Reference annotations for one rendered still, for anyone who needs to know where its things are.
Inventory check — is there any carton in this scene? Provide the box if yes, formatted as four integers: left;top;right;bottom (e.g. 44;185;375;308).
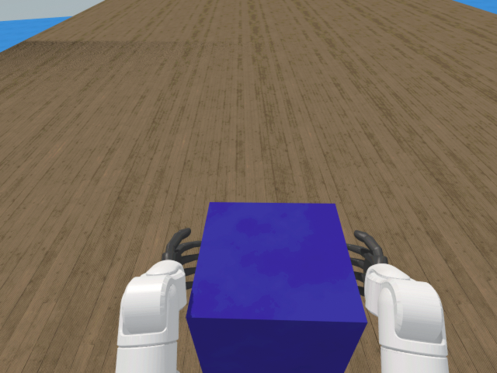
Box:
186;202;367;373

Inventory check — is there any left robot forearm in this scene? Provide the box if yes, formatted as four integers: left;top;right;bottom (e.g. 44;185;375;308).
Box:
116;260;187;373

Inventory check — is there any right robot forearm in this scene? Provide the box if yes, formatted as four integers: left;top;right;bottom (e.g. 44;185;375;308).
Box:
364;263;449;373

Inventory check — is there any right robot hand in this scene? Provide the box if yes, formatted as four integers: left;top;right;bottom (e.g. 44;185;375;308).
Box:
346;230;388;297

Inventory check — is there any left robot hand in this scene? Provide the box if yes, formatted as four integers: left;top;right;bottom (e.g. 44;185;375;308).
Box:
162;228;202;290

